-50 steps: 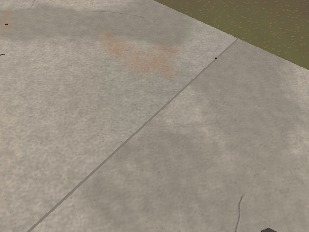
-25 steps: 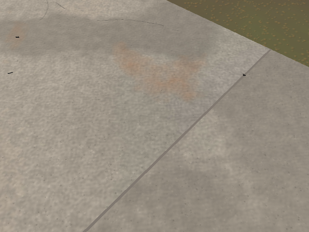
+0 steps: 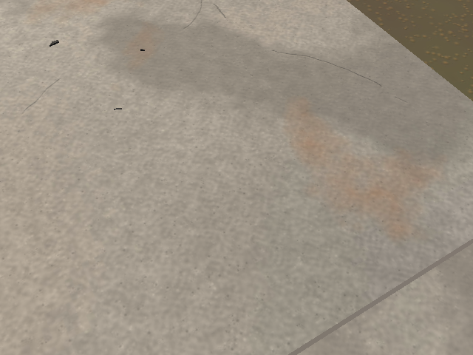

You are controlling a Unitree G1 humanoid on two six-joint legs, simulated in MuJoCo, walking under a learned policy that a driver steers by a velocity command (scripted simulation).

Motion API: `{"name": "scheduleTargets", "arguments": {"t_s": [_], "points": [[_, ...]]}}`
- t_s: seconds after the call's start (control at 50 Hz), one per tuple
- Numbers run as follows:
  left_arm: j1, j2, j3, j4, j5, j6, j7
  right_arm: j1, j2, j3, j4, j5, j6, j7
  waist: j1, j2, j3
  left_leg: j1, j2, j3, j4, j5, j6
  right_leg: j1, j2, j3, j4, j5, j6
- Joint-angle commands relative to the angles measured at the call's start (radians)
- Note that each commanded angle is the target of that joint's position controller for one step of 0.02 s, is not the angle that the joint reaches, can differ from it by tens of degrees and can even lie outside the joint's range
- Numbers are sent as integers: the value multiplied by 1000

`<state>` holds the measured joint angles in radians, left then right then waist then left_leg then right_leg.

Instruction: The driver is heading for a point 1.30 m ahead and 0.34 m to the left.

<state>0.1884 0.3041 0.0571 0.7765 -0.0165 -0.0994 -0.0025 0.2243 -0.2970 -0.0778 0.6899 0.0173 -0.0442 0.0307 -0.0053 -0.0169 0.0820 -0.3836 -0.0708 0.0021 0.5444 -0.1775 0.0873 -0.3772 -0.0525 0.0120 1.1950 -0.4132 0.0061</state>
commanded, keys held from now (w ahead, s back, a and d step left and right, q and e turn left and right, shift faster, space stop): q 0.62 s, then no key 0.38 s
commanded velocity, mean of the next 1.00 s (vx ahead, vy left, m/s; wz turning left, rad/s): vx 0.10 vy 0.00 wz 0.48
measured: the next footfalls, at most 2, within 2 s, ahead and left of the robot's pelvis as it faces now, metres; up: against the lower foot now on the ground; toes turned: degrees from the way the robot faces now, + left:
right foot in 0.32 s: +0.34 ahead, -0.10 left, +0.00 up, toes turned +16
left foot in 0.76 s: +0.19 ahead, +0.12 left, +0.00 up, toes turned +26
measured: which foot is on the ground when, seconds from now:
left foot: down 0.00-0.34, up 0.36-0.74, down 0.76-1.00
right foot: up 0.00-0.30, down 0.32-0.76, up 0.78-1.00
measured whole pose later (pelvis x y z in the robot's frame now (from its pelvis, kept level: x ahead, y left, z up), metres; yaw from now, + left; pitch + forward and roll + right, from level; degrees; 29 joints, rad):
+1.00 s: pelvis +0.19 +0.02 +0.01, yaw +28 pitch +1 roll -1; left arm 0.16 0.31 0.07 0.81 0.00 0.04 0.02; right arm 0.15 -0.23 -0.03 0.70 -0.02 0.01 -0.02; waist 0.01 -0.04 0.03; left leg -0.24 -0.03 -0.02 0.47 -0.23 0.05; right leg -0.39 -0.05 0.00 0.83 -0.39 0.08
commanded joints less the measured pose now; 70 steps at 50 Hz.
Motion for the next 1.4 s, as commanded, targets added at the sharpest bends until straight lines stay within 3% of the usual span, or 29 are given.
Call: {"name": "scheduleTargets", "arguments": {"t_s": [0.02, 0.08, 0.14, 0.22, 0.3, 0.32, 0.34, 0.36, 0.38, 0.42, 0.46, 0.52, 0.68, 0.74, 0.76, 0.78, 0.8, 0.82, 0.86, 0.9, 0.96, 1.02, 1.06, 1.08, 1.1, 1.12, 1.14, 1.18, 1.4], "points": [[-26, 134, 34, -95, 25, -21, 4, -2, -122, -30, -85, -19, -19, -16, 16, 60, -146, 295, 264, -375, -260, 426, 207, -244, -58, 66, -48, 75, 9], [-28, 83, 21, -98, 35, 13, 8, 6, -165, -42, -71, -13, -12, -39, 32, 38, -134, 182, 217, -256, -247, 661, 196, -194, -19, 24, -200, 140, 59], [-110, 51, 6, -118, 32, 24, 7, 20, -170, -46, -56, -1, 14, -60, 3, 85, -147, 129, 143, -192, -208, 614, 135, -122, 41, 9, -427, 330, 77], [-193, 71, 10, -143, 20, 28, -7, 59, -164, -45, -38, 2, 42, -72, -34, 114, -163, 167, 152, -280, -145, 441, 90, -70, 89, 40, -605, 425, 69], [-116, 111, 32, -131, 31, 10, -9, -3, -133, -37, -62, 2, 49, -77, 26, 141, -165, 230, 140, -399, 18, 329, 49, 15, 75, 64, -759, 428, 11], [-72, 138, 39, -128, 45, 2, -2, -4, -97, -25, -78, -5, 46, -75, 40, 97, -218, 189, 80, -366, 140, 242, 12, 160, -5, 107, -794, 623, -31], [-33, 186, 43, -138, 62, 7, 8, 72, -42, -8, -89, -28, 42, -73, 10, -98, -312, 18, -30, -258, 385, -233, -48, 407, -219, 293, -736, 1057, -125], [8, 187, 47, -118, 63, 28, 8, 213, -79, -10, -84, -3, 45, -68, -41, -314, -414, -170, -82, -199, 594, -577, -95, 554, -429, 620, -779, 995, -316], [-40, 127, 35, -145, 33, 40, 8, 227, -177, -36, -45, 2, 57, -67, -33, -178, -367, -209, -4, -212, 709, -510, -133, 482, -402, 614, -804, 756, -316], [-97, 71, 15, -161, 35, 64, 16, 90, -198, -50, -51, 7, 95, -76, -7, -56, -223, -233, 47, -147, 755, -379, -168, 313, -274, 366, -837, 505, -237], [-138, 93, 18, -155, 41, 79, 25, 58, -153, -42, -73, 5, 114, -78, -19, -90, -143, -176, 75, -101, 698, -294, -173, 155, -201, 232, -900, 395, -218], [-120, 101, 26, -140, 43, 85, 34, 40, -98, -26, -91, 3, 108, -76, 0, -128, -163, -144, 89, -51, 562, -259, -175, 182, -194, 134, -924, 453, -243], [-110, 158, 47, -103, 14, 109, 22, -10, -95, -15, -115, -9, 101, -42, 19, -133, -188, 38, 106, 12, 198, -183, -121, 200, -247, 50, -910, 393, -242], [-79, 129, 35, -62, -14, 115, 15, 74, -109, -24, -72, -18, 98, -33, -27, -95, -177, 252, 71, 20, -107, -3, -46, 102, -201, -8, -789, 303, -138], [-39, 64, 16, -54, 8, 112, 4, 81, -173, -37, -78, -21, 98, -43, -1, 95, -175, 350, 226, -199, -213, 137, 13, -23, -116, -108, -603, 130, -35], [-71, 41, 6, -99, 37, 104, 3, 21, -251, -46, -110, -36, 99, -52, 14, 319, -135, 302, 437, -456, -251, 223, 182, -209, 23, -150, -446, -172, 47], [-147, 112, 30, -101, 30, 106, 15, 24, -204, -35, -112, -62, 79, -48, -51, 216, -141, 214, 437, -432, -255, 204, 234, -183, 1, -29, -251, -201, 53], [-127, 118, 38, -90, 13, 111, 16, -16, -171, -22, -100, -63, 61, -47, -19, 194, -135, 196, 384, -349, -248, 201, 202, -180, -1, -1, -185, -149, 46], [-64, 112, 44, -42, 22, 122, 26, -93, -124, -8, -90, -35, 40, -47, 14, 171, -133, 218, 306, -248, -225, 230, 127, -180, -10, 13, -163, -37, 58], [-39, 93, 41, -26, 20, 124, 26, -110, -77, 14, -76, -36, 34, -51, 32, 158, -150, 205, 275, -192, -204, 379, 124, -113, -2, 11, -155, 24, 77], [-67, 50, 19, -27, 14, 123, 22, -109, -74, 14, -54, -35, 38, -50, 11, 156, -155, 243, 253, -169, -175, 381, 118, -39, -9, 0, -364, 42, 84], [-82, 60, 13, -30, 10, 124, 19, -87, -94, 10, -22, -34, 48, -46, -14, 158, -150, 252, 282, -228, -164, 354, 144, 35, 1, -12, -513, 8, 75], [-39, 54, 9, -8, 12, 120, 16, -108, -75, 19, -3, -22, 49, -44, 19, 141, -139, 225, 262, -234, -148, 308, 120, 129, 10, -22, -712, 143, 57], [-17, 59, 6, 4, 24, 116, 14, -94, -67, 22, 14, -16, 46, -43, 34, 112, -136, 192, 240, -227, -149, 252, 82, 211, 2, -6, -827, 312, 40], [-2, 101, 10, 8, 37, 112, 17, -62, -54, 26, 26, -27, 37, -42, 16, 55, -156, 155, 199, -205, -133, 162, 32, 296, -57, 60, -821, 494, 18], [-12, 166, 25, 15, 30, 112, 19, -21, -70, 17, 37, -36, 28, -35, -34, -55, -149, 137, 131, -145, -132, 70, -5, 287, -84, 55, -752, 525, -16], [-34, 124, 21, 25, 21, 107, 11, -57, -66, 19, 44, -38, 28, -38, -12, -90, -142, 197, 99, -103, -133, 42, -37, 200, -65, 50, -759, 376, -41], [-51, 74, 6, 33, 30, 96, 8, -122, -66, 15, 49, -32, 37, -46, 10, -57, -123, 222, 99, -96, -104, 61, -40, 163, -47, 41, -789, 312, -22], [-30, 65, -11, 113, 27, 85, 29, -95, -49, 6, 173, -26, 52, -61, 17, 16, -74, 218, 97, -94, -139, 72, -47, 163, -17, 19, -806, 241, -6]]}}
Keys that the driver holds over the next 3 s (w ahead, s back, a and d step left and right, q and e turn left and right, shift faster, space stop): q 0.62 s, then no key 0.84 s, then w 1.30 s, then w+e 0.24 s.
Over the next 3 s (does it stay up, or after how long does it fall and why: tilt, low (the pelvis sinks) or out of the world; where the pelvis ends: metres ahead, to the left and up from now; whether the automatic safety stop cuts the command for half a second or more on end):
stays up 0.80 0.35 0.02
